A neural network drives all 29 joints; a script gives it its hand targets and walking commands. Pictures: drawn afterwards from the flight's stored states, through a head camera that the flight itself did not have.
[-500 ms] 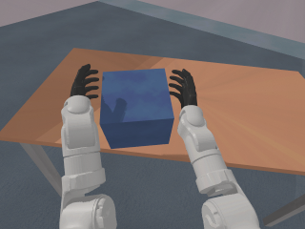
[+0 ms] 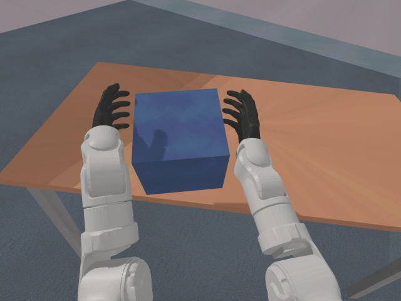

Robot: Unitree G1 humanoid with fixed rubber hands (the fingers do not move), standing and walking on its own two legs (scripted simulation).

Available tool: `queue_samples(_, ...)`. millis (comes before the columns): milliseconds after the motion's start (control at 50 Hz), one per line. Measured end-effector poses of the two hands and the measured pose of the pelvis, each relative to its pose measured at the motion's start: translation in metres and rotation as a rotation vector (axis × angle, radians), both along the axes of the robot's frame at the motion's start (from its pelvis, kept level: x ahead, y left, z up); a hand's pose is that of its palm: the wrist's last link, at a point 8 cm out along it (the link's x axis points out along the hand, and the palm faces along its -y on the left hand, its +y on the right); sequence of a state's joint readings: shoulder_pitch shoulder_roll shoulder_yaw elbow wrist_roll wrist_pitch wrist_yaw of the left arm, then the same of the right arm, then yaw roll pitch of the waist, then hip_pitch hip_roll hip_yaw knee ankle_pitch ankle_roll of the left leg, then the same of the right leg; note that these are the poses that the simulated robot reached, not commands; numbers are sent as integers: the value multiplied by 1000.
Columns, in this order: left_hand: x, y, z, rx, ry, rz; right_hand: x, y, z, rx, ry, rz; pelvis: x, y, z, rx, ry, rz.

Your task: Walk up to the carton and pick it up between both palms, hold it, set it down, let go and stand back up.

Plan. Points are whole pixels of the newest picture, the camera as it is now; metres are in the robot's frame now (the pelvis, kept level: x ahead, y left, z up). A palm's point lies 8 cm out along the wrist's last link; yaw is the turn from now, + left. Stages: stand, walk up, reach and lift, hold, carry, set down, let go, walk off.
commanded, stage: hold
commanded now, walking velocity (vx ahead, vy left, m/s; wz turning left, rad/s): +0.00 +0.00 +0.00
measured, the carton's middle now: (180, 143) +0.40 +0.00 +0.12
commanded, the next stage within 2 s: none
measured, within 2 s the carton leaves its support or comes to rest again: neither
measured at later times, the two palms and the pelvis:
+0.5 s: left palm (106, 127) +0.36 +0.13 +0.20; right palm (249, 133) +0.35 -0.12 +0.18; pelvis +0.00 +0.00 +0.00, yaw +0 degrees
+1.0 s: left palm (107, 129) +0.37 +0.14 +0.19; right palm (246, 134) +0.36 -0.12 +0.17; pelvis +0.00 +0.00 +0.00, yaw +0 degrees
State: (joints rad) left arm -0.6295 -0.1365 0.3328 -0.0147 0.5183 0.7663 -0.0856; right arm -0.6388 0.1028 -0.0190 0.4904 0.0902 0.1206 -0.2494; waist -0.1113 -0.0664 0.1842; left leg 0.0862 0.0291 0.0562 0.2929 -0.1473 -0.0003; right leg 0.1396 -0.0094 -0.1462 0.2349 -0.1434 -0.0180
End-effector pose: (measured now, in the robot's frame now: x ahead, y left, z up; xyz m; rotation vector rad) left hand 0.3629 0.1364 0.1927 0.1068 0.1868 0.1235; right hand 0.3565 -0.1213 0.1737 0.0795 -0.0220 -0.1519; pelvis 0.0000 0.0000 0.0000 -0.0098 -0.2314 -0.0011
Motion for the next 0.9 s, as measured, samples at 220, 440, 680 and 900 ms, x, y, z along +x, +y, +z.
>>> queue_samples(220,-2,-3,-4,-5,22,-3,-3,-4,-4,-5,22,0,-2,-2,0,2,-10,-5)
queue_samples(440,-4,-2,3,-1,-7,8,-3,-1,3,-5,-6,2,-4,-4,0,2,-1,2)
queue_samples(680,-1,0,1,-11,13,8,1,0,-1,-12,14,8,-4,-3,0,4,0,-1)
queue_samples(900,2,1,-7,-7,20,2,2,1,-5,-14,22,1,0,-1,0,1,3,3)
